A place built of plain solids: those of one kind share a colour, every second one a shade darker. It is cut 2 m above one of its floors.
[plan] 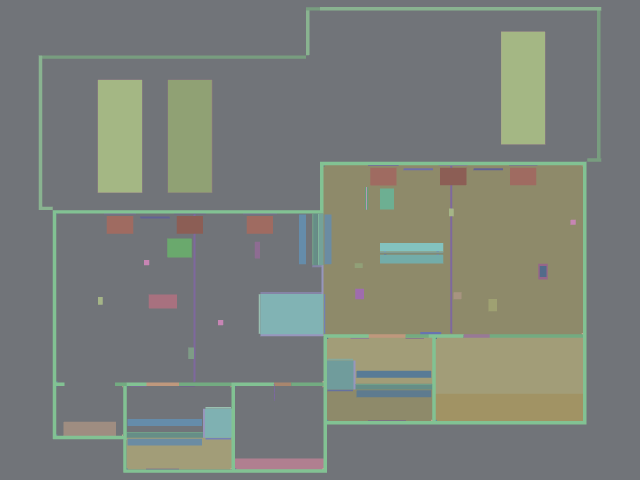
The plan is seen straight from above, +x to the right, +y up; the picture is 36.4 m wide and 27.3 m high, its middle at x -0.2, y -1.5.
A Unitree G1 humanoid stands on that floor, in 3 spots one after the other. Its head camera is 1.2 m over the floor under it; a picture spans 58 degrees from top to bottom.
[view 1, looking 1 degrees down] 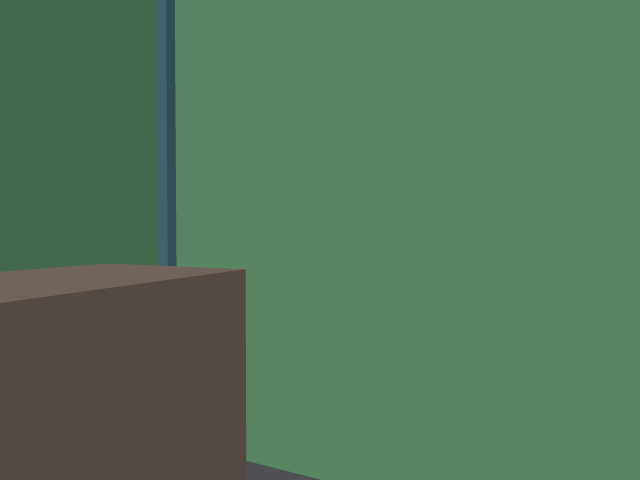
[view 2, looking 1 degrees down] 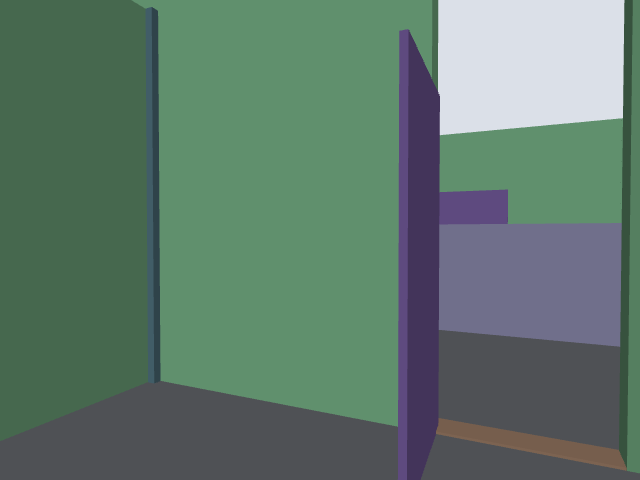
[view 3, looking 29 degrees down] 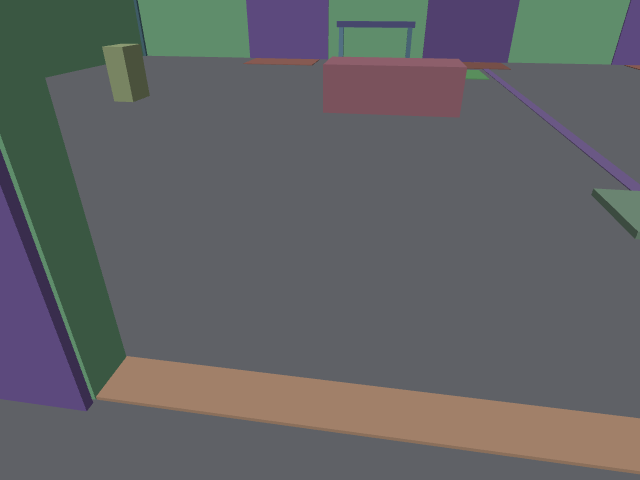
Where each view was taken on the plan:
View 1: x -13.30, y -10.83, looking -156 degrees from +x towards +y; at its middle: wall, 2.08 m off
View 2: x -2.33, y -12.41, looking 115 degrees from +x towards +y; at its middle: wall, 2.88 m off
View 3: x -9.14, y -10.70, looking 99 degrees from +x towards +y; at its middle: ground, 2.48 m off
